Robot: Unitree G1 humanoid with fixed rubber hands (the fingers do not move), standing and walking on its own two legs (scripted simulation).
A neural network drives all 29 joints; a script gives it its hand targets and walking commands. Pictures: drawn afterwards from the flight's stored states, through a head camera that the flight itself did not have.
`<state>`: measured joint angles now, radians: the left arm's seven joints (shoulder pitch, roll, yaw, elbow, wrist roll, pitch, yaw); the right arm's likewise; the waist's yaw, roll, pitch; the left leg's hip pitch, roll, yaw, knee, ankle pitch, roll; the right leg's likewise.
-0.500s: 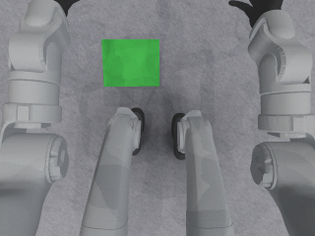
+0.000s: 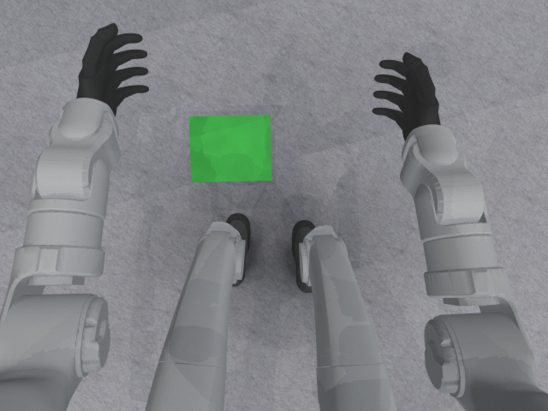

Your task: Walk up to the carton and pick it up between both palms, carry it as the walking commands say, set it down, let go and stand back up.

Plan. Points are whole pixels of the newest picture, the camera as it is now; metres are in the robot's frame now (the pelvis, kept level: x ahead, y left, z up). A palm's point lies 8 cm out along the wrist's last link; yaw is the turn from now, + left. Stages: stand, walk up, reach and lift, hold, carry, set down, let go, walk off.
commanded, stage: let go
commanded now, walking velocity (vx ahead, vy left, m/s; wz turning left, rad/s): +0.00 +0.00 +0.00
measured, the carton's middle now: (233, 151) +0.43 +0.10 -0.57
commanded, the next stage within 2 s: stand in 1.08 s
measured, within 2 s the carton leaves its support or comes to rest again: neither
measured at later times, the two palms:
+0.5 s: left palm out of the picture +0.28 +0.24 +0.03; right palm out of the picture +0.28 -0.23 +0.02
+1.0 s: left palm out of the picture +0.29 +0.21 +0.05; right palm out of the picture +0.29 -0.26 +0.05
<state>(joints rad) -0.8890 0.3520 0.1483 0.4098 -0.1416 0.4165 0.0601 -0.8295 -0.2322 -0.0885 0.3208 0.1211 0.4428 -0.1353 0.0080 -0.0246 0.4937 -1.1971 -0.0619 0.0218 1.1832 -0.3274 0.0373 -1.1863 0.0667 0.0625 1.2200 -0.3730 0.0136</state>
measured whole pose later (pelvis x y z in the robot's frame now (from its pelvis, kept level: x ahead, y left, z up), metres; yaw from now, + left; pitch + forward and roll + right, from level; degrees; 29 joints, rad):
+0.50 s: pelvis +0.07 -0.01 +0.09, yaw -1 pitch +6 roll +1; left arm 0.06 0.27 0.06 0.46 -0.05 0.19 -0.08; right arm 0.06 -0.17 -0.07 0.42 -0.01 0.20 0.04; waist 0.01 0.00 0.01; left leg -0.55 -0.05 0.02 0.75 -0.30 0.03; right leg -0.56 0.06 0.09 0.79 -0.34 0.00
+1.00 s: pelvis +0.12 -0.02 +0.12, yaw -1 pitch +1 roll +2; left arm 0.23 0.24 0.03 0.39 -0.04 0.13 -0.09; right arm 0.22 -0.22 -0.03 0.37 -0.01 0.12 0.05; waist 0.01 0.00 0.06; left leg -0.25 -0.04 0.00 0.51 -0.27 0.01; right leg -0.27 0.06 0.09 0.58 -0.32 -0.04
